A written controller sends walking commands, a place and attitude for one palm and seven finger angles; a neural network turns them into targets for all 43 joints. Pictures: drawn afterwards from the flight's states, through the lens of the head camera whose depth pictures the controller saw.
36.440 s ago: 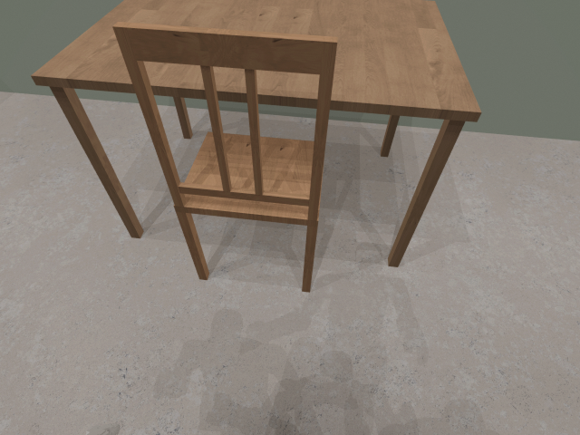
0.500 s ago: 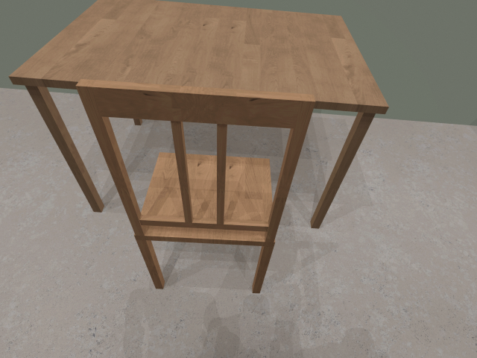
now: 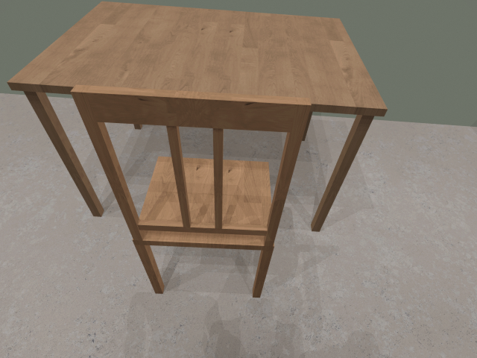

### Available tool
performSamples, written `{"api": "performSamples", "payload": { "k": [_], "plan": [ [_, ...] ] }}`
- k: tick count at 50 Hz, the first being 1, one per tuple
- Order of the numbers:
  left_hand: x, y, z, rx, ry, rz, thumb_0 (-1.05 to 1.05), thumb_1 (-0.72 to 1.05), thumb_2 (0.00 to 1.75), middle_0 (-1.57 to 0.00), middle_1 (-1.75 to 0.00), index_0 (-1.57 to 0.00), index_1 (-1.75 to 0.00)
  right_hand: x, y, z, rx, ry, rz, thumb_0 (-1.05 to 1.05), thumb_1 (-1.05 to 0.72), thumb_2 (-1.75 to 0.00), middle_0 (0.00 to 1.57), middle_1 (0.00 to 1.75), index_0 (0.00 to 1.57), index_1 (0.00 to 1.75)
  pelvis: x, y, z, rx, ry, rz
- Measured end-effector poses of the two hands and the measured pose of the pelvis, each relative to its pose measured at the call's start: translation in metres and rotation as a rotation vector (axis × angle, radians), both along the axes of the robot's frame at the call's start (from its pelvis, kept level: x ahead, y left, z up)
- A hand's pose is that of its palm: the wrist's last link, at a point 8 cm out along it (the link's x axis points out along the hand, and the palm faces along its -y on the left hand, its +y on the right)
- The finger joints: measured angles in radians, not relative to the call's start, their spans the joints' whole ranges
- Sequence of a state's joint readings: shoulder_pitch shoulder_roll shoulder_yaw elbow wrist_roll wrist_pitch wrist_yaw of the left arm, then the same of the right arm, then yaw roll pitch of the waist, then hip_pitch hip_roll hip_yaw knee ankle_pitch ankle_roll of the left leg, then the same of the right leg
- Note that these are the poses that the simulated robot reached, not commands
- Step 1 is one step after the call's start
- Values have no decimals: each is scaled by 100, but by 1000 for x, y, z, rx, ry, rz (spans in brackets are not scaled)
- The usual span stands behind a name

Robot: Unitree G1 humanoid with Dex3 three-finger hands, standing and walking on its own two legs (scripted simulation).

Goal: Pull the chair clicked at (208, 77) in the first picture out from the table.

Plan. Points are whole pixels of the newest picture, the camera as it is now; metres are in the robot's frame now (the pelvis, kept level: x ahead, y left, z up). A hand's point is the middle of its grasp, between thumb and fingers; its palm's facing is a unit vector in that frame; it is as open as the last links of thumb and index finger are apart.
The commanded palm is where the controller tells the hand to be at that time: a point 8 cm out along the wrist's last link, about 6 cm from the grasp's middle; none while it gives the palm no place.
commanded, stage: shuffle to correct the standing spot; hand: left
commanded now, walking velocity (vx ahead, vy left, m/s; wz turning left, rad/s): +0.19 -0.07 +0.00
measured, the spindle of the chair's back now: (181, 183) +0.51 +0.17 -0.07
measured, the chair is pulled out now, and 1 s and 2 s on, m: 0.19 0.19 0.19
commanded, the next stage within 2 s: come to a stop and stand still in 0.30 s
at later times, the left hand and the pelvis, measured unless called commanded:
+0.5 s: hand out of the picture +0.01 +0.11 -0.19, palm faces +0.07 -0.99 -0.12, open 7.4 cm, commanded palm none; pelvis +0.09 -0.03 -0.01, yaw +0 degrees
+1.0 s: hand out of the picture +0.15 +0.14 -0.18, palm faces +0.08 -0.97 -0.23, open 7.4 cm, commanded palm none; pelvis +0.10 -0.05 -0.01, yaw +2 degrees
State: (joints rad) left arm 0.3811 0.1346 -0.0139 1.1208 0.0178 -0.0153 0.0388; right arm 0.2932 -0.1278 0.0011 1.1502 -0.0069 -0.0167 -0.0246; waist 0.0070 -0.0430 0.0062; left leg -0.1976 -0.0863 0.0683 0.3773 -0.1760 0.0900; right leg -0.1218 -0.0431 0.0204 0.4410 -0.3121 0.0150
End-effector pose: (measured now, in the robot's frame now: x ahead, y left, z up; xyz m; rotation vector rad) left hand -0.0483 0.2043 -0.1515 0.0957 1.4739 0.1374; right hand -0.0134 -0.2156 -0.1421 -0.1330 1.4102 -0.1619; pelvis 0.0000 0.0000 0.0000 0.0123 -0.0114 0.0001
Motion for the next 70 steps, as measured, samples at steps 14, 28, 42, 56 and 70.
{"api": "performSamples", "payload": {
  "k": [14, 28, 42, 56, 70],
  "plan": [
    [8, -32, 0, 6, 51, 60, 0, 90, 90, -19, -30, -20, -30, 28, -27, -12, 17, 44, 5, 0, -91, -89, 20, 30, 20, 30, 40, -29, -9, -10, 31, 9],
    [101, -37, -7, -15, -6, 61, 1, 90, 90, -19, -30, -20, -30, 115, -33, 0, -32, -46, 58, 0, -92, -89, 20, 30, 20, 30, 96, -32, -4, -14, -5, 32],
    [184, -24, 1, 103, -138, 8, 1, 92, 90, -19, -30, -20, -30, 145, -61, -18, 1, -9, 20, 0, -92, -89, 20, 30, 20, 30, 116, -56, -12, 6, 5, 52],
    [175, -17, 5, 114, -205, -19, 0, 90, 90, -20, -30, -20, -30, 153, -63, -16, 4, -172, 45, 0, -91, -89, 20, 30, 20, 30, 92, -50, -16, 12, -26, 24],
    [149, -21, 24, 149, -113, -13, 0, 90, 90, -20, -30, -20, -30, 139, -71, -19, 45, -116, 72, 0, -92, -89, 20, 30, 20, 30, 100, -61, -7, 19, 12, 20]
  ]
}}
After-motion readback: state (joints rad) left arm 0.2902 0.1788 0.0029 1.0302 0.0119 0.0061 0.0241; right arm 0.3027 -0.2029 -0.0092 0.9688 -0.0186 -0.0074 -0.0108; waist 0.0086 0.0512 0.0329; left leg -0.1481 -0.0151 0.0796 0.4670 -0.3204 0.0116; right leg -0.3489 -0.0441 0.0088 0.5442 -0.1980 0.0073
